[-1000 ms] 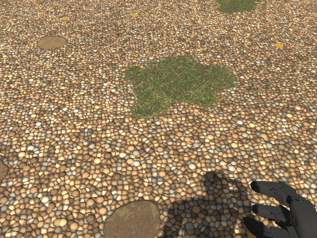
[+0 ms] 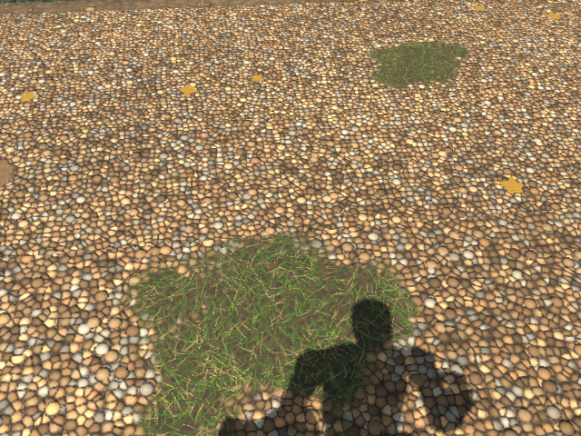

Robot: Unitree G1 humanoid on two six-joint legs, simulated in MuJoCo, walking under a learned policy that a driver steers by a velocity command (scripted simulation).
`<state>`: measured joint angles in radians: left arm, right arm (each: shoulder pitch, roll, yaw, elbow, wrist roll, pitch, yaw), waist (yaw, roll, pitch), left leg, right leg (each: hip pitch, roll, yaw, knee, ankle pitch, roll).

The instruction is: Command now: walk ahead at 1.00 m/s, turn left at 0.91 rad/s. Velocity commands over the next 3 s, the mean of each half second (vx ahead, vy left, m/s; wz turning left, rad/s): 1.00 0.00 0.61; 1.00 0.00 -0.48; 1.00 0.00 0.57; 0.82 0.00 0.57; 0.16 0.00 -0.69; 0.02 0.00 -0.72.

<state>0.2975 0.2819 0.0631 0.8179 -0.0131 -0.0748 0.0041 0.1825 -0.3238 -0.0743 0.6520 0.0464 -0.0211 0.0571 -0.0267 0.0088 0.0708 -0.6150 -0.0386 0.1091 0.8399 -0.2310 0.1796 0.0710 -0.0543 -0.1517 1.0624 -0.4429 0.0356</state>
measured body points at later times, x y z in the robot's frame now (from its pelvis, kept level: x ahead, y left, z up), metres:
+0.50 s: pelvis +0.44 -0.03 -0.04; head +0.44 -0.03 +0.41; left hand +0.60 +0.27 -0.08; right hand +0.55 -0.31 -0.15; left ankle +0.15 +0.02 -0.68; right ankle +0.66 -0.11 -0.75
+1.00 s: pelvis +0.93 +0.00 -0.12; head +0.93 -0.01 +0.33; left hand +0.94 +0.26 -0.25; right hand +1.13 -0.25 -0.18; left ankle +1.00 +0.11 -0.84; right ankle +0.73 -0.11 -0.72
